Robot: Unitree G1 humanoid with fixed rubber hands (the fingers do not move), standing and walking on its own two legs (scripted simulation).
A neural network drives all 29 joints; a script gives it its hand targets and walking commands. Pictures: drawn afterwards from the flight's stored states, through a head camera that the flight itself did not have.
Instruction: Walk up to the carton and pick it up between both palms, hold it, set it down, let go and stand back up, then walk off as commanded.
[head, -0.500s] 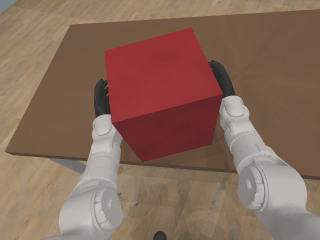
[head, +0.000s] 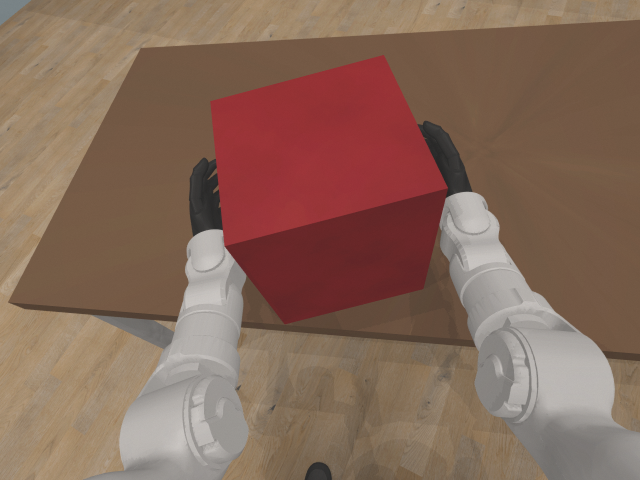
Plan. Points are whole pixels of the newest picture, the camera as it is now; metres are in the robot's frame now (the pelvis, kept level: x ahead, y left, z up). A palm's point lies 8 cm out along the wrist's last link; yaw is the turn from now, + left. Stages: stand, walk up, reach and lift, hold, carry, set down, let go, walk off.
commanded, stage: reach and lift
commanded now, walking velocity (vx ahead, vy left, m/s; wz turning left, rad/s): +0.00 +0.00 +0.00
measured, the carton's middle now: (328, 205) +0.46 +0.11 +0.02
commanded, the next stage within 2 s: none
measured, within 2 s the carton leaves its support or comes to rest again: neither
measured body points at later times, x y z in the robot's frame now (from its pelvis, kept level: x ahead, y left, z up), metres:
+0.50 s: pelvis +0.00 +0.00 +0.00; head +0.14 -0.03 +0.43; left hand +0.40 +0.25 +0.04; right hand +0.51 -0.04 +0.03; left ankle -0.01 +0.14 -0.73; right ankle -0.01 -0.07 -0.73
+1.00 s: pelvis +0.00 +0.00 +0.00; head +0.12 -0.03 +0.43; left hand +0.39 +0.24 +0.05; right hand +0.49 -0.04 +0.04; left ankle -0.01 +0.14 -0.73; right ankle -0.01 -0.07 -0.73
